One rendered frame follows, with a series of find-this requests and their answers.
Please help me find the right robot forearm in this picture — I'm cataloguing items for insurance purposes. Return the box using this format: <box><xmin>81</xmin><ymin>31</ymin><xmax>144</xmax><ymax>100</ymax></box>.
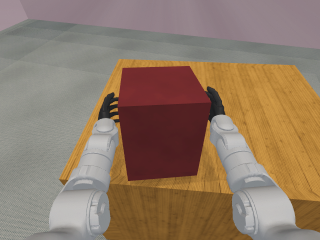
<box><xmin>209</xmin><ymin>114</ymin><xmax>296</xmax><ymax>223</ymax></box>

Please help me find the left robot forearm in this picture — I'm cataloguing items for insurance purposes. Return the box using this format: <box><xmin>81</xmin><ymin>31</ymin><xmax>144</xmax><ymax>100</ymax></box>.
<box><xmin>49</xmin><ymin>118</ymin><xmax>119</xmax><ymax>229</ymax></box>

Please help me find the robot left upper arm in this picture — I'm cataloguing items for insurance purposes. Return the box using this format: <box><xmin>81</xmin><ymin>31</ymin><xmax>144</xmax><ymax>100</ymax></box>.
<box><xmin>24</xmin><ymin>188</ymin><xmax>111</xmax><ymax>240</ymax></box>

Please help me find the left robot hand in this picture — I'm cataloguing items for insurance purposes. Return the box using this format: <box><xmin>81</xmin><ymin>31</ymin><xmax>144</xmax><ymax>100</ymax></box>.
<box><xmin>98</xmin><ymin>92</ymin><xmax>120</xmax><ymax>123</ymax></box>

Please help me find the robot right upper arm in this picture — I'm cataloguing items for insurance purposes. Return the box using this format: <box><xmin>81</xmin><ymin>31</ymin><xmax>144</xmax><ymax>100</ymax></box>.
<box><xmin>232</xmin><ymin>185</ymin><xmax>320</xmax><ymax>240</ymax></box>

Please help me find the pedestal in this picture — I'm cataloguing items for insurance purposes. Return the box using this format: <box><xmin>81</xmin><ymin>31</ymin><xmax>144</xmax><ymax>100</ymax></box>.
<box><xmin>59</xmin><ymin>59</ymin><xmax>320</xmax><ymax>240</ymax></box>

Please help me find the right robot hand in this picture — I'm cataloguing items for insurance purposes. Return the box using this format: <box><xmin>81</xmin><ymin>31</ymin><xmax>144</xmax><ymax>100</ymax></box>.
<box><xmin>205</xmin><ymin>86</ymin><xmax>226</xmax><ymax>123</ymax></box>

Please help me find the carton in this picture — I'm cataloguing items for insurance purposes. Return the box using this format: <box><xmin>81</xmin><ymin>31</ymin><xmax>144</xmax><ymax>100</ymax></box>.
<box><xmin>117</xmin><ymin>66</ymin><xmax>212</xmax><ymax>181</ymax></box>

